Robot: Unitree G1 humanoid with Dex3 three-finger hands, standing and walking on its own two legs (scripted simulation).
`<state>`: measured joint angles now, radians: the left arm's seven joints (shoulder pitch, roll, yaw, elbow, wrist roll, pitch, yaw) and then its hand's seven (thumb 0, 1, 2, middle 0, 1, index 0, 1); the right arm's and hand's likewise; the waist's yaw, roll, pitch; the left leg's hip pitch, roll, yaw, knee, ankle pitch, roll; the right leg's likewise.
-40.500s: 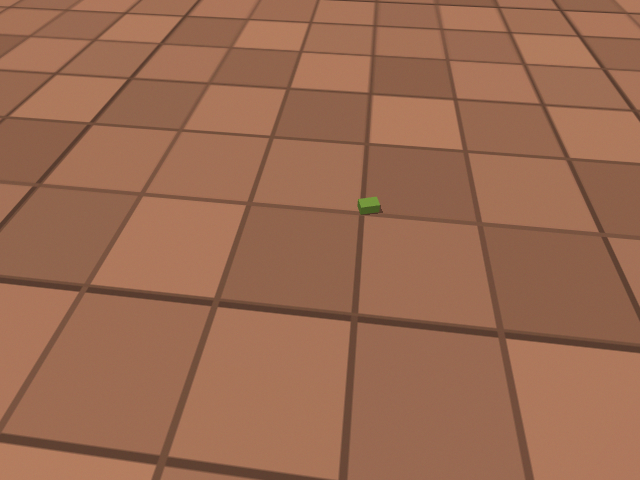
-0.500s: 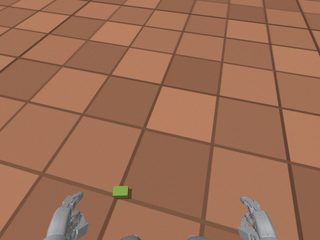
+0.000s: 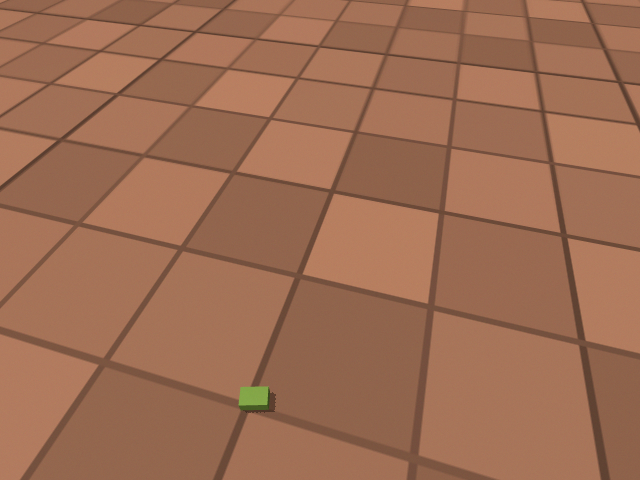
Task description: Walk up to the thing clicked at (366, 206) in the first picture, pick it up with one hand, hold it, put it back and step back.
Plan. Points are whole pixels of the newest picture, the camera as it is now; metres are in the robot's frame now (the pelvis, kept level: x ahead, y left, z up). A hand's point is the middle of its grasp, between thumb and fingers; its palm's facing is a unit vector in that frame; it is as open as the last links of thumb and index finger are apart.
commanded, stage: stand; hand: left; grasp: from above
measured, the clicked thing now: (254, 398) +0.47 +0.22 -0.75
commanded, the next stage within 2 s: step back in 1.94 s
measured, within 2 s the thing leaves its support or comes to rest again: neither
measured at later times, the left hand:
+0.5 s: hand out of the picture +0.05 +0.23 -0.16, palm faces +0.04 -0.94 -0.34, open 7.3 cm
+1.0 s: hand out of the picture +0.09 +0.23 -0.15, palm faces +0.03 -0.94 -0.34, open 7.3 cm
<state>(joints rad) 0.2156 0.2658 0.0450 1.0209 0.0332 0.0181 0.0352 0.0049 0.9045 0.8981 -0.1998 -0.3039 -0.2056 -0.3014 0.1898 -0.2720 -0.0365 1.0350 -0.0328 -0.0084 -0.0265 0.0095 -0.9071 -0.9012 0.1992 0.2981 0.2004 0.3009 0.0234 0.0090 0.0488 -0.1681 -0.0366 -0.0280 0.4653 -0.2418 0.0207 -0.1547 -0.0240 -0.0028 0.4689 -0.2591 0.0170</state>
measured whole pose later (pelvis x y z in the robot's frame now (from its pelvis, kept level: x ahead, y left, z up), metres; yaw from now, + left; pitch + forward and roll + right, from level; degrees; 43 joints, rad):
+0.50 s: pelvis +0.01 -0.01 +0.01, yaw +0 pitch -3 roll +0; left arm 0.14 0.29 0.04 1.16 0.03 0.00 0.03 0.00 0.90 0.90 -0.20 -0.30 -0.21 -0.30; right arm 0.14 -0.30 -0.02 1.13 -0.02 -0.01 -0.02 0.01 -0.91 -0.90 0.20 0.30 0.20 0.30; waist 0.02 0.02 0.06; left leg -0.10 -0.02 -0.04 0.34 -0.19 0.01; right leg -0.08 -0.01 -0.01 0.34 -0.20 0.01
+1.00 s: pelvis +0.01 -0.01 +0.01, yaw +0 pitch -3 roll +0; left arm 0.09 0.30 0.04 1.16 0.02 0.00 0.02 0.00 0.90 0.90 -0.20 -0.30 -0.21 -0.30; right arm 0.12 -0.32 -0.01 1.14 -0.01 -0.01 -0.02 0.01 -0.91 -0.90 0.20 0.30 0.20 0.30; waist 0.01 0.02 0.05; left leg -0.08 -0.01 -0.04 0.31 -0.18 0.00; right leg -0.06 0.00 -0.01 0.31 -0.19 0.00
